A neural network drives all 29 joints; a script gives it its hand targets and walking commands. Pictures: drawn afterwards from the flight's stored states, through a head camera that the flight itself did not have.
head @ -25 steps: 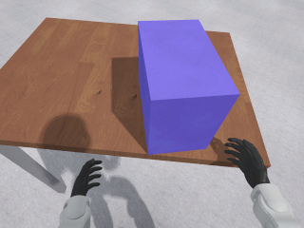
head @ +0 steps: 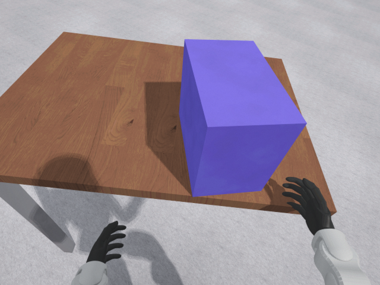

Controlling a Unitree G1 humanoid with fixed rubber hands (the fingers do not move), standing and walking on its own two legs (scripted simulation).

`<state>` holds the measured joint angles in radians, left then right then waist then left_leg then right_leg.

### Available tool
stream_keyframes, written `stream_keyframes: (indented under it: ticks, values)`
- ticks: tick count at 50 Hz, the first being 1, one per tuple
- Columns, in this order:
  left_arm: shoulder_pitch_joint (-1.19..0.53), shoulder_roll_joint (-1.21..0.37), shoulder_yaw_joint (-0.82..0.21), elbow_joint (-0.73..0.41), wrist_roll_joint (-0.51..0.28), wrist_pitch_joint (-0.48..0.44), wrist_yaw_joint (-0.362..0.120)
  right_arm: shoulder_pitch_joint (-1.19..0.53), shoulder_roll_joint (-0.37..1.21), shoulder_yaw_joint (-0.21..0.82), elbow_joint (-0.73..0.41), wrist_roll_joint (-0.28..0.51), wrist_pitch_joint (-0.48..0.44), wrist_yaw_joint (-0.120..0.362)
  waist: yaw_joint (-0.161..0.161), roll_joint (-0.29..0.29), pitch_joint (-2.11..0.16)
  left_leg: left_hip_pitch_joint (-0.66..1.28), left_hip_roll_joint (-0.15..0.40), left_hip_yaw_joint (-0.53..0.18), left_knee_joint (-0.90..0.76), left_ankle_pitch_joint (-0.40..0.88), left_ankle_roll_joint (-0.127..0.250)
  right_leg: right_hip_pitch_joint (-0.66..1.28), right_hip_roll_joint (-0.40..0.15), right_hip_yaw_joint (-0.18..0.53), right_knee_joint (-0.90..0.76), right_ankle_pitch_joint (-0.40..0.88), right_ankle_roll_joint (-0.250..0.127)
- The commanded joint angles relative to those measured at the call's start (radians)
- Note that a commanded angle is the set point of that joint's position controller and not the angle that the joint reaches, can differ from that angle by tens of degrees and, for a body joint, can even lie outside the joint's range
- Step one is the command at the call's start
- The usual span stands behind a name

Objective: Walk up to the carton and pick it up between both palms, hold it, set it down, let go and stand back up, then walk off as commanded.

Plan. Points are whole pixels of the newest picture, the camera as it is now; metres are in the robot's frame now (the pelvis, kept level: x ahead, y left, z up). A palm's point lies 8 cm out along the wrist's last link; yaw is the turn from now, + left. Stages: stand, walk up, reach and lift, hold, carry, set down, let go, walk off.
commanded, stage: set down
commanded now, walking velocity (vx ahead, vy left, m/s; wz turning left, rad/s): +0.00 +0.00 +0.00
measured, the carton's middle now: (223, 116) +0.46 -0.02 +0.10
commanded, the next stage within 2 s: let go in 0.66 s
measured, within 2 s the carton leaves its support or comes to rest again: neither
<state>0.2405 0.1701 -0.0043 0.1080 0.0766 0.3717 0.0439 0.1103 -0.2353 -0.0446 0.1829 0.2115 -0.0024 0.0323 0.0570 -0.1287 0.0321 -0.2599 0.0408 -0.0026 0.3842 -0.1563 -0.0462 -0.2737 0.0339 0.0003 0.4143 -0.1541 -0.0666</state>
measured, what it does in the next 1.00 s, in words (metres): shifts its weight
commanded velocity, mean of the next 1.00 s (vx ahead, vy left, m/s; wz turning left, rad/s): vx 0.00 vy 0.00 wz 0.00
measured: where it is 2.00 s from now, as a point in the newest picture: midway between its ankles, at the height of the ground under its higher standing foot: outside the picture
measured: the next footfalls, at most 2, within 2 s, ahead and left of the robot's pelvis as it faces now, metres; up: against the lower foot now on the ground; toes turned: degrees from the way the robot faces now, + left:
left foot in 1.64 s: -0.11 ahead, +0.12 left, +0.00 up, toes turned +6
right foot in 1.96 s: -0.10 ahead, -0.07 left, +0.00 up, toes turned +8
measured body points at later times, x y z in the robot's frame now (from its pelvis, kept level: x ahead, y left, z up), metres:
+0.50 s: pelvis -0.04 +0.01 +0.00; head -0.05 +0.06 +0.45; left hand +0.13 +0.23 -0.09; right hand +0.27 -0.21 +0.05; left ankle +0.04 +0.15 -0.74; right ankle +0.04 -0.09 -0.74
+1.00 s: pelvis -0.06 +0.01 +0.00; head -0.10 +0.05 +0.44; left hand +0.08 +0.25 -0.10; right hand +0.26 -0.20 +0.05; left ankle +0.04 +0.15 -0.74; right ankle +0.04 -0.09 -0.74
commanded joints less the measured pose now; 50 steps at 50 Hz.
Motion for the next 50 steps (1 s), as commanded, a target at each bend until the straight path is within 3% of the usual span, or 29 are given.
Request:
stream_keyframes:
  ticks: [1, 3, 4, 5, 6, 9, 10, 12, 13, 15, 19, 20, 21, 22, 23, 24, 25, 27, 29, 32, 34, 35, 37, 38, 41, 42, 45, 47, 50]
  values:
    - [-0.158, 0.082, 0.050, 0.026, -0.011, -0.050, 0.007, 0.027, -0.048, -0.005, 0.417, -0.157, 0.176, 0.005, -0.115, 0.296, 0.067, 0.193, -0.028, 0.007, -0.107, -0.293, 0.037, 0.017, -0.106, 0.055, -0.176, -0.385, 0.012]
    - [-0.152, 0.074, 0.054, -0.006, 0.010, -0.073, 0.006, -0.015, -0.068, -0.011, 0.399, -0.156, 0.157, 0.010, -0.103, 0.393, 0.055, -0.035, 0.032, -0.037, -0.186, -0.441, 0.092, 0.241, -0.027, 0.014, -0.056, -0.276, 0.039]
    - [-0.149, 0.038, 0.046, 0.053, 0.045, -0.076, 0.001, -0.025, -0.104, -0.011, 0.446, -0.161, 0.155, 0.018, -0.101, 0.450, 0.088, -0.149, 0.060, -0.057, -0.233, -0.529, 0.107, 0.370, 0.014, -0.018, 0.006, -0.220, 0.053]
    - [-0.128, 0.036, 0.048, 0.073, 0.050, -0.102, -0.006, -0.001, -0.090, -0.004, 0.440, -0.168, 0.149, 0.023, -0.118, 0.411, 0.086, -0.190, 0.065, -0.059, -0.246, -0.518, 0.123, 0.456, 0.014, -0.013, 0.010, -0.167, 0.061]
    - [-0.153, 0.018, 0.061, 0.092, 0.072, -0.110, 0.008, -0.026, -0.125, -0.004, 0.477, -0.157, 0.150, 0.042, -0.100, 0.451, 0.075, -0.233, 0.069, -0.063, -0.248, -0.527, 0.119, 0.474, 0.024, -0.014, 0.029, -0.195, 0.058]
    - [-0.154, 0.020, 0.071, 0.095, 0.079, -0.150, 0.022, -0.028, -0.153, -0.002, 0.562, -0.150, 0.124, 0.062, -0.093, 0.467, 0.097, -0.245, 0.064, -0.030, -0.246, -0.441, 0.103, 0.486, 0.023, -0.009, 0.004, -0.200, 0.047]
    - [-0.150, 0.040, 0.050, 0.135, 0.069, -0.164, 0.012, -0.019, -0.114, 0.003, 0.563, -0.169, 0.120, 0.058, -0.117, 0.433, 0.096, -0.249, 0.057, -0.043, -0.241, -0.510, 0.117, 0.499, 0.011, 0.001, 0.006, -0.213, 0.050]
    - [-0.191, 0.045, 0.072, 0.181, 0.075, -0.180, 0.011, -0.039, -0.100, 0.004, 0.616, -0.190, 0.121, 0.056, -0.111, 0.448, 0.099, -0.289, 0.057, -0.027, -0.235, -0.555, 0.119, 0.534, 0.008, 0.018, 0.000, -0.300, 0.060]
    - [-0.182, 0.061, 0.069, 0.142, 0.046, -0.195, 0.010, -0.030, -0.088, -0.010, 0.582, -0.193, 0.102, 0.046, -0.112, 0.422, 0.071, -0.275, 0.047, -0.005, -0.221, -0.477, 0.112, 0.508, 0.004, 0.014, -0.011, -0.267, 0.057]
    - [-0.199, 0.072, 0.087, 0.211, 0.067, -0.205, 0.012, -0.069, -0.084, 0.008, 0.684, -0.200, 0.106, 0.049, -0.115, 0.450, 0.085, -0.278, 0.033, -0.002, -0.198, -0.481, 0.104, 0.482, -0.010, 0.037, -0.026, -0.329, 0.048]
    - [-0.238, 0.104, 0.099, 0.228, 0.041, -0.223, 0.012, -0.091, -0.077, 0.023, 0.713, -0.216, 0.113, 0.043, -0.118, 0.391, 0.086, -0.190, 0.006, 0.015, -0.140, -0.432, 0.075, 0.391, -0.047, 0.070, -0.074, -0.457, 0.043]
    - [-0.240, 0.119, 0.113, 0.193, 0.030, -0.231, 0.005, -0.097, -0.034, 0.039, 0.657, -0.209, 0.112, 0.035, -0.112, 0.366, 0.077, -0.198, 0.009, 0.016, -0.152, -0.445, 0.093, 0.406, -0.052, 0.084, -0.088, -0.460, 0.045]
    - [-0.228, 0.115, 0.112, 0.222, 0.038, -0.235, 0.003, -0.090, -0.053, 0.031, 0.702, -0.203, 0.118, 0.031, -0.124, 0.377, 0.082, -0.189, 0.004, 0.012, -0.145, -0.456, 0.085, 0.409, -0.043, 0.074, -0.069, -0.472, 0.045]
    - [-0.210, 0.137, 0.119, 0.232, 0.014, -0.233, -0.005, -0.089, -0.039, 0.036, 0.678, -0.214, 0.111, 0.021, -0.107, 0.343, 0.082, -0.162, -0.006, 0.029, -0.135, -0.369, 0.080, 0.383, -0.055, 0.076, -0.087, -0.421, 0.048]
    - [-0.215, 0.155, 0.110, 0.169, -0.006, -0.243, -0.004, -0.102, -0.029, 0.037, 0.652, -0.194, 0.106, 0.013, -0.130, 0.351, 0.056, -0.157, -0.013, 0.025, -0.129, -0.369, 0.081, 0.380, -0.067, 0.084, -0.083, -0.407, 0.051]
    - [-0.224, 0.129, 0.111, 0.259, 0.012, -0.226, -0.010, -0.118, -0.037, 0.047, 0.722, -0.195, 0.122, 0.022, -0.131, 0.345, 0.094, -0.142, -0.017, 0.018, -0.128, -0.356, 0.076, 0.351, -0.062, 0.090, -0.093, -0.443, 0.048]
    - [-0.220, 0.157, 0.120, 0.214, -0.002, -0.237, -0.011, -0.113, -0.013, 0.055, 0.666, -0.190, 0.114, 0.010, -0.115, 0.314, 0.055, -0.108, -0.028, 0.023, -0.111, -0.330, 0.074, 0.342, -0.080, 0.100, -0.108, -0.446, 0.047]
    - [-0.215, 0.123, 0.108, 0.242, 0.029, -0.228, -0.005, -0.121, -0.057, 0.047, 0.743, -0.201, 0.126, 0.027, -0.125, 0.315, 0.054, 0.018, -0.045, -0.001, -0.061, -0.320, 0.044, 0.203, -0.100, 0.096, -0.128, -0.519, 0.015]
    - [-0.225, 0.180, 0.125, 0.162, -0.019, -0.256, -0.032, -0.073, 0.015, 0.070, 0.634, -0.185, 0.106, -0.014, -0.125, 0.198, 0.014, 0.134, -0.076, 0.018, -0.011, -0.265, 0.060, 0.146, -0.136, 0.129, -0.176, -0.531, 0.009]
    - [-0.205, 0.175, 0.109, 0.139, -0.007, -0.239, -0.038, -0.057, 0.032, 0.070, 0.652, -0.162, 0.105, -0.022, -0.136, 0.142, 0.028, 0.389, -0.110, -0.014, 0.095, -0.146, 0.041, -0.126, -0.212, 0.161, -0.256, -0.643, -0.045]
    - [-0.202, 0.153, 0.071, 0.159, -0.017, -0.238, -0.026, -0.064, 0.009, 0.039, 0.664, -0.165, 0.104, -0.016, -0.156, 0.226, 0.034, 0.298, -0.059, -0.054, 0.013, -0.292, 0.054, -0.018, -0.145, 0.083, -0.175, -0.516, -0.028]
    - [-0.206, 0.162, 0.074, 0.174, -0.004, -0.246, -0.029, -0.103, -0.009, 0.034, 0.647, -0.163, 0.096, -0.014, -0.143, 0.271, 0.038, 0.117, -0.018, -0.070, -0.073, -0.389, 0.076, 0.189, -0.086, 0.046, -0.089, -0.412, 0.011]
    - [-0.152, 0.125, 0.069, 0.302, 0.048, -0.267, -0.020, -0.164, -0.089, 0.015, 0.648, -0.184, 0.086, -0.001, -0.166, 0.476, 0.095, -0.455, 0.125, -0.124, -0.324, -0.626, 0.134, 0.744, 0.057, -0.058, 0.132, -0.136, 0.101]
    - [-0.130, 0.092, 0.080, 0.333, 0.078, -0.282, -0.026, -0.158, -0.112, 0.023, 0.693, -0.168, 0.085, 0.010, -0.158, 0.479, 0.095, -0.507, 0.131, -0.130, -0.337, -0.637, 0.145, 0.810, 0.096, -0.079, 0.172, -0.078, 0.108]
    - [-0.179, 0.127, 0.109, 0.336, 0.065, -0.324, -0.036, -0.207, -0.096, 0.049, 0.675, -0.154, 0.076, 0.021, -0.125, 0.409, 0.038, -0.507, 0.121, -0.086, -0.326, -0.600, 0.158, 0.775, 0.082, -0.024, 0.137, -0.164, 0.108]
    - [-0.209, 0.113, 0.094, 0.390, 0.106, -0.329, -0.017, -0.248, -0.150, 0.032, 0.754, -0.168, 0.087, 0.038, -0.140, 0.461, 0.057, -0.548, 0.138, -0.102, -0.351, -0.678, 0.161, 0.795, 0.105, -0.033, 0.173, -0.212, 0.112]
    - [-0.236, 0.150, 0.093, 0.361, 0.045, -0.372, -0.030, -0.232, -0.125, 0.049, 0.749, -0.162, 0.083, 0.027, -0.147, 0.422, 0.047, -0.529, 0.124, -0.086, -0.332, -0.598, 0.161, 0.752, 0.076, -0.004, 0.118, -0.163, 0.099]
    - [-0.279, 0.152, 0.090, 0.379, 0.047, -0.380, -0.012, -0.304, -0.129, 0.048, 0.810, -0.174, 0.081, 0.039, -0.140, 0.456, 0.003, -0.501, 0.113, -0.080, -0.297, -0.576, 0.151, 0.706, 0.066, 0.003, 0.107, -0.238, 0.082]
    - [-0.307, 0.161, 0.098, 0.349, 0.018, -0.397, -0.007, -0.267, -0.106, 0.057, 0.785, -0.165, 0.075, 0.032, -0.147, 0.420, -0.019, -0.450, 0.099, -0.075, -0.263, -0.539, 0.149, 0.657, 0.035, 0.037, 0.057, -0.278, 0.069]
